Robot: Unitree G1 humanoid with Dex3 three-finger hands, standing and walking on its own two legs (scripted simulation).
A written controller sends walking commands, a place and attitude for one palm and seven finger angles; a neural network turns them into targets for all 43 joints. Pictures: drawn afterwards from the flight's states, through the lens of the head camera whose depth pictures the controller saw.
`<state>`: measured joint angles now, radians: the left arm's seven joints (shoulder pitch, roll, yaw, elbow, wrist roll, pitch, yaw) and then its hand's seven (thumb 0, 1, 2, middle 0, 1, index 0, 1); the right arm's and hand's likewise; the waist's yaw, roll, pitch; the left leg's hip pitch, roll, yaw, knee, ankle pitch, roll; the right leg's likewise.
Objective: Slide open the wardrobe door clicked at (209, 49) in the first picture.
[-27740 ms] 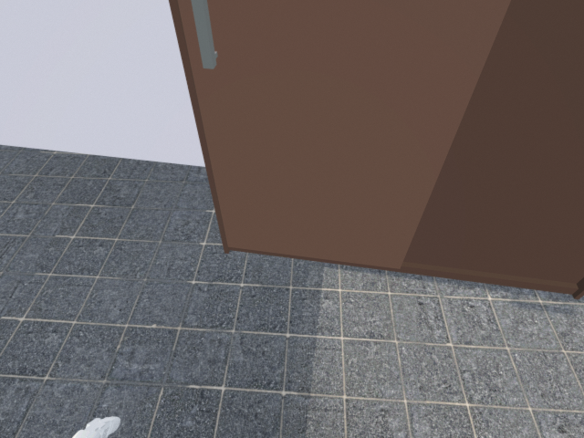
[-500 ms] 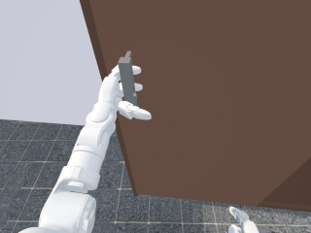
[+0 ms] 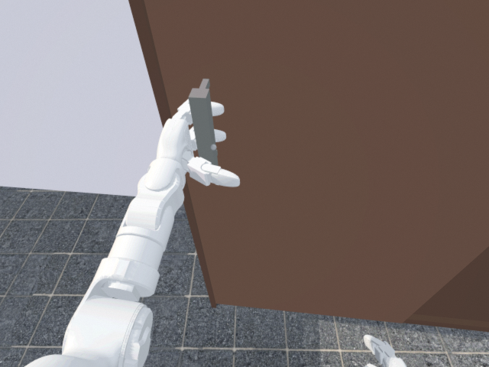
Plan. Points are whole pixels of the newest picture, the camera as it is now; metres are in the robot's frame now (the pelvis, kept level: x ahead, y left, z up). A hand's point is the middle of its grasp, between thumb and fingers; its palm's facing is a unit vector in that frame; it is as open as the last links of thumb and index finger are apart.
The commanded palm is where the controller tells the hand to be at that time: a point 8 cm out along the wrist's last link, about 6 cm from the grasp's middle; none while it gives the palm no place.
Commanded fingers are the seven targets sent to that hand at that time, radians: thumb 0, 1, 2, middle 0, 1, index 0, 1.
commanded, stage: grip the handle and tug to test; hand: left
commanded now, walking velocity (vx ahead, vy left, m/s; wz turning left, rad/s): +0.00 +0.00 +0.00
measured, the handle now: (208, 130) +0.46 +0.09 +0.16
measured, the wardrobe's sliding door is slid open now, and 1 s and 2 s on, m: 0.00 0.00 0.00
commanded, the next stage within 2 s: tug the door sideways, standing still in 1.40 s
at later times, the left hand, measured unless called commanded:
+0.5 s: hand (208, 148) +0.41 +0.08 +0.17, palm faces -0.07 -1.00 +0.00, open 8.1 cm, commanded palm +0.38 +0.13 +0.17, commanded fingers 0.00 0.76 0.84 -0.44 -1.38 -0.44 -1.38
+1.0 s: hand (213, 147) +0.41 +0.07 +0.17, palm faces -0.08 -1.00 +0.00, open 6.0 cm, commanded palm +0.38 +0.13 +0.17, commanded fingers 0.00 0.90 0.90 -0.45 -1.40 -0.45 -1.40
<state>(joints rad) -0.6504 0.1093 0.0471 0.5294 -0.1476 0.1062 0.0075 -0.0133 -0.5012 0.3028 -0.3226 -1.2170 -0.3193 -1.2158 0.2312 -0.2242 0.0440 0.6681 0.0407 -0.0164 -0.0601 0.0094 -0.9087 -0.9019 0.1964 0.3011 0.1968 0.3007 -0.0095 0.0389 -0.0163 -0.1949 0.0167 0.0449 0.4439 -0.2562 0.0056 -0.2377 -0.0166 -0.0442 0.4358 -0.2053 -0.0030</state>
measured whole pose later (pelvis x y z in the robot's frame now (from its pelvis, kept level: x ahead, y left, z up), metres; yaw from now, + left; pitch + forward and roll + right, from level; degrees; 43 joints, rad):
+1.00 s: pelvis +0.00 +0.00 +0.00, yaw +0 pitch +0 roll +0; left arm -0.64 0.11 0.05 0.50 -0.15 0.14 0.00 0.01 0.63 0.82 -0.40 -1.40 -0.40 -1.39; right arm 0.21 -0.22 0.05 0.66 0.04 0.00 -0.06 0.01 -0.91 -0.90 0.20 0.30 0.20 0.30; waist -0.01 0.03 -0.02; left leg -0.19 0.02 0.04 0.44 -0.25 0.00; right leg -0.23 -0.01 -0.05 0.43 -0.21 -0.01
